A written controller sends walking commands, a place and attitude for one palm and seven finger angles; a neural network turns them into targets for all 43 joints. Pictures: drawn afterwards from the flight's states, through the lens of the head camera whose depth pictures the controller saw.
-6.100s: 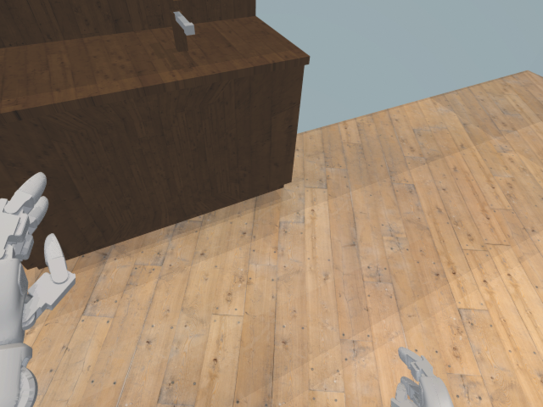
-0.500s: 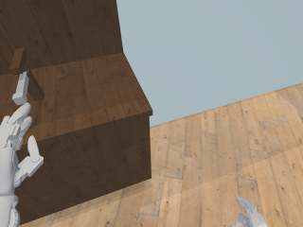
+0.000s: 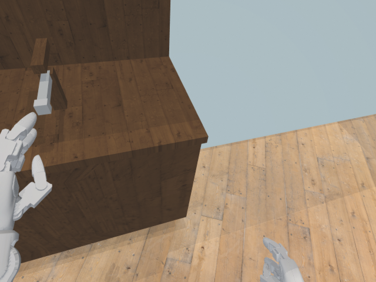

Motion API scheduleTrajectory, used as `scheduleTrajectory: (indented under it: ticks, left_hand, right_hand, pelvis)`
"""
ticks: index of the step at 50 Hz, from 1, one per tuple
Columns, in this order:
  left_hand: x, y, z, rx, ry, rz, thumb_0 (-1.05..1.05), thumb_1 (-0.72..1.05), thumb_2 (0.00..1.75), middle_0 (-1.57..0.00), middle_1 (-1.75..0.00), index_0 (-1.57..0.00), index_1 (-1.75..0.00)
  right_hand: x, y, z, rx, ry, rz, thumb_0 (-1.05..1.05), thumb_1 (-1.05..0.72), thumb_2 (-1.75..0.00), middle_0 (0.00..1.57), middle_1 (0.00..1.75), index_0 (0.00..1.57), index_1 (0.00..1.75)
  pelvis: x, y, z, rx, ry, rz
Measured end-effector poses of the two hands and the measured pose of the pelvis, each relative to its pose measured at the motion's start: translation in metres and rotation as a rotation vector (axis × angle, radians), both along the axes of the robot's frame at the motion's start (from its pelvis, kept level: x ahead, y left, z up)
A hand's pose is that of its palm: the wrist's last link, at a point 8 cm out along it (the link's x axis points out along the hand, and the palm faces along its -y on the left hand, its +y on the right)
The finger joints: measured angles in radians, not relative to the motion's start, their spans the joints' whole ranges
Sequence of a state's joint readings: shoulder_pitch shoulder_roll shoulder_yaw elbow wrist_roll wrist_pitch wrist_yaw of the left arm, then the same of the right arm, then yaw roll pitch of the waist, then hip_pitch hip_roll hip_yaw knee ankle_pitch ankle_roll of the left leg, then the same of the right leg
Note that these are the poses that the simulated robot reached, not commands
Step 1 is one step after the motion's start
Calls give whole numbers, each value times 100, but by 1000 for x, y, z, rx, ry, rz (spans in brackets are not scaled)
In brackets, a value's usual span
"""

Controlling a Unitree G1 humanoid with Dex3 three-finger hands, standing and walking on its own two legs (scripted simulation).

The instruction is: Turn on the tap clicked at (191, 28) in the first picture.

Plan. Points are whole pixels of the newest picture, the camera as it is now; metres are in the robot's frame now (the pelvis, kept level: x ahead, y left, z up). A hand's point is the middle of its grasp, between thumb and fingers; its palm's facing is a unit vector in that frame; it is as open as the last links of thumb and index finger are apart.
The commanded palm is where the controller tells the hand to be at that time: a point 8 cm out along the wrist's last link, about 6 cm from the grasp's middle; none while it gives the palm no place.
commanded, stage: come to a stop and stand still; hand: left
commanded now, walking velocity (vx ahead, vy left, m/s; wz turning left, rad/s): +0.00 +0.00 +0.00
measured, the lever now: (42, 106) +0.44 +0.40 +0.08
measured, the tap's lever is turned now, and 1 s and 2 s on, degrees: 0 0 0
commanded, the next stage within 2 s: look again from close up in 0.76 s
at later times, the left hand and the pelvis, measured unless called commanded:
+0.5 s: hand (61, 161) +0.26 +0.25 +0.15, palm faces +0.40 -0.85 -0.34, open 7.4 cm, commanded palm +0.20 +0.28 +0.17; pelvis +0.05 +0.00 +0.00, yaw +2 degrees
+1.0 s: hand (62, 166) +0.24 +0.24 +0.16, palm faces +0.40 -0.85 -0.35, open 7.4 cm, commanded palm +0.19 +0.28 +0.17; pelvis +0.04 -0.01 +0.00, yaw +2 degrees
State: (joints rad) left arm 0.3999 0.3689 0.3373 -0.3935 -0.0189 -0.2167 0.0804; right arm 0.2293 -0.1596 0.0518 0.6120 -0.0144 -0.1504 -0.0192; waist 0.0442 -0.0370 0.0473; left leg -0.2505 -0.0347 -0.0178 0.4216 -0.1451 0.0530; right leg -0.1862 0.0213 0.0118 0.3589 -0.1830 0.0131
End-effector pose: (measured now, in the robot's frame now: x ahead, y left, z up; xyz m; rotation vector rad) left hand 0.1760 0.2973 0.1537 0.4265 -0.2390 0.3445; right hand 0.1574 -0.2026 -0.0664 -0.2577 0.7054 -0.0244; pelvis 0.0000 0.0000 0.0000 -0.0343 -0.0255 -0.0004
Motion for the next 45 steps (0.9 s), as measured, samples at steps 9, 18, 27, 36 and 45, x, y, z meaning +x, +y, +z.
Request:
scheduleTrajectory:
  ticks: [9,18,27,36,45]
  left_hand:
    - [14,7,19,13,-98,29,1,89,90,-21,-30,-21,-30]
    - [36,7,14,2,-45,35,1,89,90,-21,-30,-21,-30]
    - [40,-8,11,-15,-7,20,1,89,90,-21,-30,-21,-30]
    - [35,-10,14,-1,7,46,1,89,90,-21,-30,-21,-31]
    - [31,-16,8,-40,21,45,1,89,90,-21,-30,-21,-30]
  right_hand:
    - [39,14,3,-5,-17,59,1,-90,-90,20,30,21,30]
    - [75,5,12,2,-74,25,1,-90,-90,20,30,21,30]
    - [76,-11,9,-14,-35,1,1,-90,-90,20,30,21,30]
    - [64,-24,0,-9,4,-34,1,-90,-90,20,30,20,30]
    - [53,-27,-1,-12,12,-44,1,-90,-90,20,30,20,30]
  pelvis:
    - [23,7,0,11,11,29]
    - [41,7,1,15,27,23]
    - [47,-3,2,12,35,31]
    - [48,-9,2,10,33,32]
    - [40,-10,3,10,24,36]
